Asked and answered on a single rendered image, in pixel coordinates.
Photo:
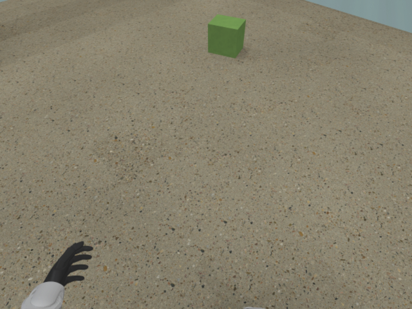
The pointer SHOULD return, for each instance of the carton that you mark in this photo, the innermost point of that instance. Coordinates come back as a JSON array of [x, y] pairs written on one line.
[[226, 35]]

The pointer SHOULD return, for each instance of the robot left hand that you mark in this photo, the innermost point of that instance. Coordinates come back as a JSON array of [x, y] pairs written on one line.
[[63, 267]]

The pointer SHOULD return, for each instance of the left robot forearm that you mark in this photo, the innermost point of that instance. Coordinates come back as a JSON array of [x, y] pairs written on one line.
[[48, 295]]

